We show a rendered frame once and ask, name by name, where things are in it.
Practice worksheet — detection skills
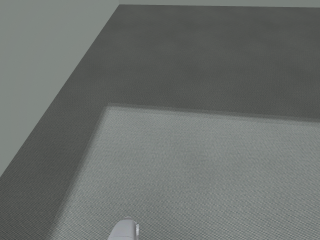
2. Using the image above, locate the left robot shin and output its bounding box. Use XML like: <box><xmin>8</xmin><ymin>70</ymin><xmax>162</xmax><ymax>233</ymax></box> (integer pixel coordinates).
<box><xmin>123</xmin><ymin>216</ymin><xmax>133</xmax><ymax>220</ymax></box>

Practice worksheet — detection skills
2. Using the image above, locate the robot left thigh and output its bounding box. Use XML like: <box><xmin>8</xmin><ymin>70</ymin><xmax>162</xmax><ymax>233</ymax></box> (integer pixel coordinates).
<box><xmin>107</xmin><ymin>219</ymin><xmax>140</xmax><ymax>240</ymax></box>

